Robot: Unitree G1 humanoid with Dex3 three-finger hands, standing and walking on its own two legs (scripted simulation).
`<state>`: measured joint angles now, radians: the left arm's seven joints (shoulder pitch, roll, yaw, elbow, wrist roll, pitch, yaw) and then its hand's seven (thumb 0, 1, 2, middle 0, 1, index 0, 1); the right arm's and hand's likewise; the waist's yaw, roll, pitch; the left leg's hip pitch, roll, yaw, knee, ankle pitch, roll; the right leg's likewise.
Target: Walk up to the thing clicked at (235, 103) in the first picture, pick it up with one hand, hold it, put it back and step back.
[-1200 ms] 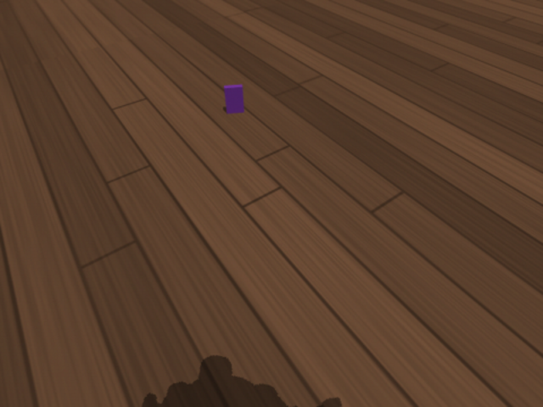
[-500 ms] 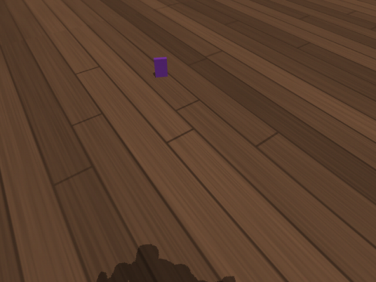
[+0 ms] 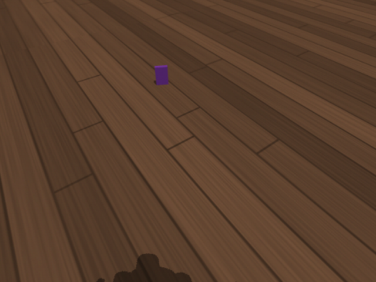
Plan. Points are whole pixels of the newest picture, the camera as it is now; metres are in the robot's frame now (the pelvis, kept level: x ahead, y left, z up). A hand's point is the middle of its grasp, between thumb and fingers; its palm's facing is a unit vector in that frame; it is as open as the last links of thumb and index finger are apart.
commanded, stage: walk up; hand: left
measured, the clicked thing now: (161, 75) +1.98 +0.28 -0.69
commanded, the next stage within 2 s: none
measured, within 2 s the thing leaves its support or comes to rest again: neither
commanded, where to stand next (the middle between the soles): +1.63 +0.04 m, yaw +1 degrees
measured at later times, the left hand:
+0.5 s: hand (52, 273) +0.19 +0.36 -0.19, palm faces +0.00 -0.94 -0.35, open 7.4 cm
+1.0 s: hand (110, 140) +0.59 +0.29 -0.12, palm faces +0.00 -0.91 -0.41, open 7.4 cm
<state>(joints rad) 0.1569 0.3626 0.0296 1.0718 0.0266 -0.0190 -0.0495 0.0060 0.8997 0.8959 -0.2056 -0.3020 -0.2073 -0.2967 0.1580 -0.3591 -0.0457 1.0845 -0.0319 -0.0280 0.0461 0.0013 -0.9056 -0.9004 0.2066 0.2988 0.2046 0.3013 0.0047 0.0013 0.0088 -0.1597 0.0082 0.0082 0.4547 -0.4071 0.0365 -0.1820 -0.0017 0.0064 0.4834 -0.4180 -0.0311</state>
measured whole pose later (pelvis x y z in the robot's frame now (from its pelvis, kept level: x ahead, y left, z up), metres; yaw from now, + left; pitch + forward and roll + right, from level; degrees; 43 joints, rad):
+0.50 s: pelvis +0.19 +0.07 -0.03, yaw +1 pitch -3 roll +0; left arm 0.31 0.46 0.04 1.00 0.01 -0.03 -0.05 0.01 0.90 0.90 -0.20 -0.30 -0.20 -0.30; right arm 0.15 -0.40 -0.10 0.92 -0.02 -0.08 0.08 0.00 -0.91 -0.90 0.20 0.30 0.20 0.30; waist 0.03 -0.06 0.08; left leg -0.41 0.05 0.09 0.70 -0.23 0.02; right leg -0.19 -0.03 0.07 1.07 -0.51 -0.06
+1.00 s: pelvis +0.47 +0.02 -0.02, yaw -1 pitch -3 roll +2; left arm 0.17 0.40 0.06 0.88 0.00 -0.09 -0.08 0.00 0.90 0.90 -0.20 -0.30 -0.21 -0.30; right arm 0.33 -0.43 -0.05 0.97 -0.01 -0.06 0.05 0.01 -0.91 -0.90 0.20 0.30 0.20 0.30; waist 0.01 0.05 0.05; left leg -0.26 0.06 0.01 1.12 -0.43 0.02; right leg -0.35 -0.07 -0.09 0.64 -0.25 -0.03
